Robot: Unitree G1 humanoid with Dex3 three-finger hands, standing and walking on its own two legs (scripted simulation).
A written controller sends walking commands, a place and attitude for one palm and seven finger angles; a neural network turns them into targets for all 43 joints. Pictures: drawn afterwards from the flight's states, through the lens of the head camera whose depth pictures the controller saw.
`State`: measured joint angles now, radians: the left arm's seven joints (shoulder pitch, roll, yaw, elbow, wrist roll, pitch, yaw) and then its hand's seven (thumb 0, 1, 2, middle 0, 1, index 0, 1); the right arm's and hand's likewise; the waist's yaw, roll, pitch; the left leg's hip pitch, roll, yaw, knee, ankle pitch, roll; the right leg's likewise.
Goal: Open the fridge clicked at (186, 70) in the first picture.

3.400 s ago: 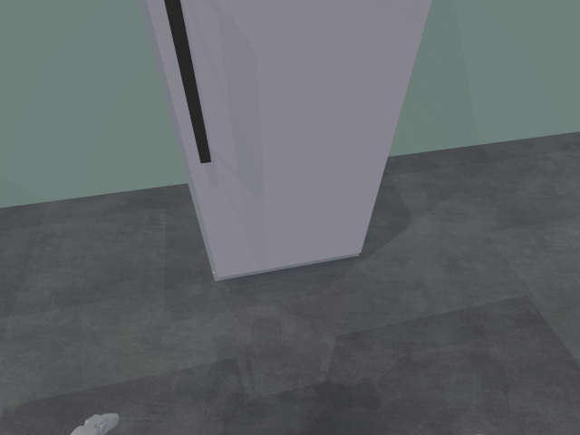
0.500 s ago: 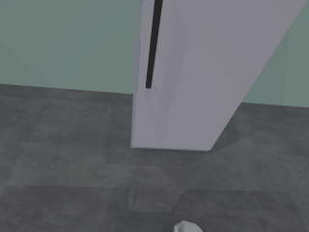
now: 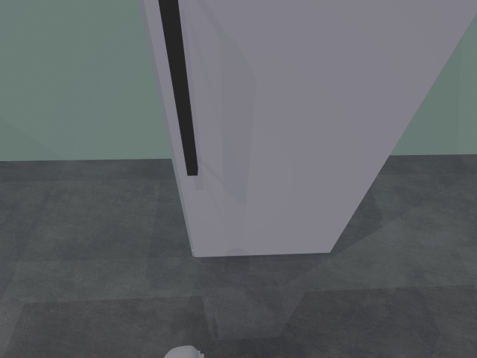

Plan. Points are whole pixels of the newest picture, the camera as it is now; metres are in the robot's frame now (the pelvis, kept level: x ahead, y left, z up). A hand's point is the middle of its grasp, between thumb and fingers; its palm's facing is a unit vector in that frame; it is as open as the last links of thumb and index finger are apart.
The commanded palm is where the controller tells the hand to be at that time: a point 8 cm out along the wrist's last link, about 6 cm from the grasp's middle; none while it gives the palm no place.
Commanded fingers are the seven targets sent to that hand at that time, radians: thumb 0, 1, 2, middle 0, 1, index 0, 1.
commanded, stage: come to a stop and stand still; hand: left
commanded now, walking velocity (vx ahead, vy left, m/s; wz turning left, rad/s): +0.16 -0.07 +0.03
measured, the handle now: (182, 87) +0.56 +0.13 +0.16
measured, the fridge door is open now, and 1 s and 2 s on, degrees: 0 0 0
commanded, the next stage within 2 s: look again from close up in 1.70 s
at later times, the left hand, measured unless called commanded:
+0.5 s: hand out of the picture +0.06 +0.18 -0.17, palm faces +0.03 -0.97 -0.26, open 7.4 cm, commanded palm none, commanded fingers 0.00 0.90 0.90 -0.20 -0.30 -0.20 -0.30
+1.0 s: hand out of the picture -0.01 +0.16 -0.16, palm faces +0.08 -0.97 -0.22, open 7.3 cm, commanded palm none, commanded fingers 0.00 0.90 0.90 -0.20 -0.30 -0.20 -0.30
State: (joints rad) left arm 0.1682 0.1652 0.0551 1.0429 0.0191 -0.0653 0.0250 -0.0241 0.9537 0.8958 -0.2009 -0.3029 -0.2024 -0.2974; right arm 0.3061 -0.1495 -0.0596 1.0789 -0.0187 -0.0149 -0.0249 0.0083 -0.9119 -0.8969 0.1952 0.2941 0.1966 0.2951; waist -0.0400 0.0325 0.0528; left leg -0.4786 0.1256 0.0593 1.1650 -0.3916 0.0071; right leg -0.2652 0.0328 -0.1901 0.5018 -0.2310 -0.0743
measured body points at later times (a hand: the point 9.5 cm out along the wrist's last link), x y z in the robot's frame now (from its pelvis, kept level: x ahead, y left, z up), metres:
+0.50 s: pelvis +0.03 -0.02 +0.00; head +0.07 -0.03 +0.45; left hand +0.06 +0.23 -0.15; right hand +0.13 -0.25 -0.15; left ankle +0.12 +0.10 -0.73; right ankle +0.02 -0.15 -0.70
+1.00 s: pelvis -0.01 -0.02 +0.01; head +0.01 -0.03 +0.46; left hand -0.02 +0.21 -0.14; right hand +0.01 -0.27 -0.15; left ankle -0.03 +0.11 -0.73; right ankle +0.03 -0.16 -0.73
